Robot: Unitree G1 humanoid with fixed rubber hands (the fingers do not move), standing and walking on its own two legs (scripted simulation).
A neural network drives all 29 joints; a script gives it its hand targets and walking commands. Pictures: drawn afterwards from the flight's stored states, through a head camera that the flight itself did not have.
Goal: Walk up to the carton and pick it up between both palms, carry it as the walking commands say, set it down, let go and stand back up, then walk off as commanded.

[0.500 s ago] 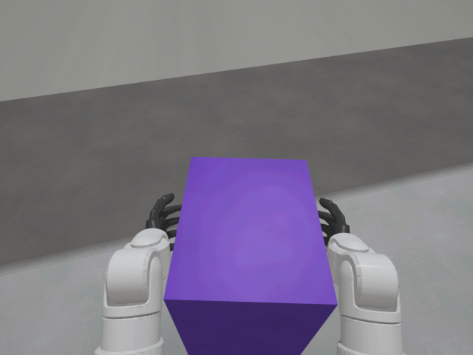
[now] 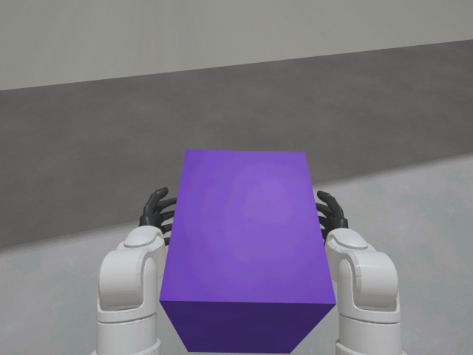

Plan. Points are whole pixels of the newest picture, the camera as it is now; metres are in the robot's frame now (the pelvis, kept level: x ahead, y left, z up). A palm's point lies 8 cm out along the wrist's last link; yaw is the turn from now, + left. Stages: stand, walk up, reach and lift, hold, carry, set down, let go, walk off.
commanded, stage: carry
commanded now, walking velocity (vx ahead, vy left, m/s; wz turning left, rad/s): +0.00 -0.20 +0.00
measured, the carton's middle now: (242, 259) +0.28 +0.01 +0.01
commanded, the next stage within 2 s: none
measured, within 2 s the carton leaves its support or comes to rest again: neither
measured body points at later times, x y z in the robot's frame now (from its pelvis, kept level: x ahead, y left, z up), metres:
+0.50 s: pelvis -0.06 -0.12 +0.00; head -0.05 -0.10 +0.45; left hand +0.22 +0.04 +0.07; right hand +0.23 -0.24 +0.08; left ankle -0.05 +0.00 -0.73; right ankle -0.05 -0.25 -0.67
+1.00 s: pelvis -0.11 -0.27 -0.01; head -0.11 -0.25 +0.44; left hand +0.18 -0.11 +0.07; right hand +0.19 -0.40 +0.08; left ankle -0.13 -0.19 -0.74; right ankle -0.06 -0.31 -0.73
